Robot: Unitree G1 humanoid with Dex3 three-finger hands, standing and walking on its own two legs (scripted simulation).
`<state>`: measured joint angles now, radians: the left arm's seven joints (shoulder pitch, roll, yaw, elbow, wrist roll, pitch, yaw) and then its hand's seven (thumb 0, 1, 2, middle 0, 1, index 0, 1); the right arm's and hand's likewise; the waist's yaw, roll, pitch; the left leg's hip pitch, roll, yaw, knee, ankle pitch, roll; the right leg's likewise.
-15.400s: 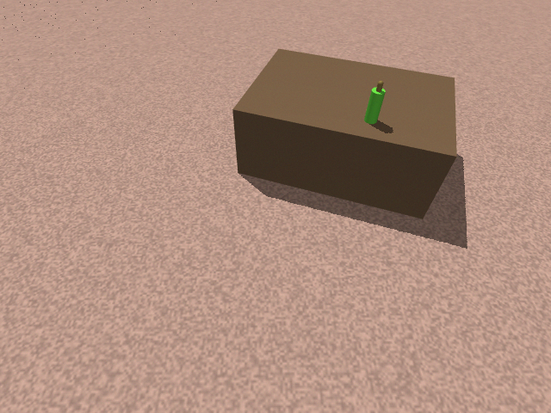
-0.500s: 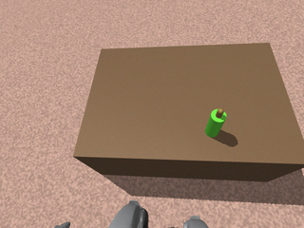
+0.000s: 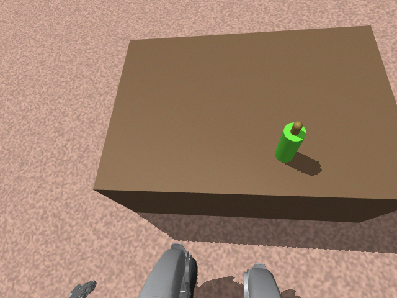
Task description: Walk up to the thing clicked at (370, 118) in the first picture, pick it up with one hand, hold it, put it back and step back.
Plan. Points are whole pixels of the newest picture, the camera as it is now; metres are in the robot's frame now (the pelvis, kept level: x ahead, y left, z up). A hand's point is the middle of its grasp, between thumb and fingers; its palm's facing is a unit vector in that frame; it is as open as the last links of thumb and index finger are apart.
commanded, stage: approach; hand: right
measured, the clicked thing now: (290, 140) +0.52 -0.18 -0.19
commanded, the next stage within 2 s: close in in 0.36 s
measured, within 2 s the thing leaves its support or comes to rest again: neither
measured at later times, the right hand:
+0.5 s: hand (334, 157) +0.48 -0.29 -0.21, palm faces +0.03 +1.00 +0.00, open 17.3 cm
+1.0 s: hand (303, 147) +0.51 -0.21 -0.21, palm faces +0.03 +1.00 -0.03, open 17.1 cm
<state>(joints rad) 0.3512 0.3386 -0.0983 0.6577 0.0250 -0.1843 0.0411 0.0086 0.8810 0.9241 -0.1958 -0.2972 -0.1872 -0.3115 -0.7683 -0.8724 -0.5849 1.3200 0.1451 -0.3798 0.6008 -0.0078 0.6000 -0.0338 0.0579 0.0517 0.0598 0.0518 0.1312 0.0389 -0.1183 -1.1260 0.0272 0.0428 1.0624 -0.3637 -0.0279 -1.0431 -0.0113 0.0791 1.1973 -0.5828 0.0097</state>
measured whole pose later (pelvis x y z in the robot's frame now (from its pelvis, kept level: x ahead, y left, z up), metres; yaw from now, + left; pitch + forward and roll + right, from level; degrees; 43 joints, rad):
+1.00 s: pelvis -0.08 -0.01 -0.24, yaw +1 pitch +37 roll +7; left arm 0.31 0.32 -0.12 0.62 0.06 -0.05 -0.03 0.01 0.90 0.91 -0.19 -0.30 -0.19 -0.30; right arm -1.16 -0.71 -0.46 1.21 -0.04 -0.36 0.23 -0.01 0.44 -0.02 0.08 0.03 0.07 0.03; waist 0.30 -0.04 -0.12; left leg -2.09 0.07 0.01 1.89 -0.45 -0.05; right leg -2.01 0.07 0.10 2.10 -0.73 0.00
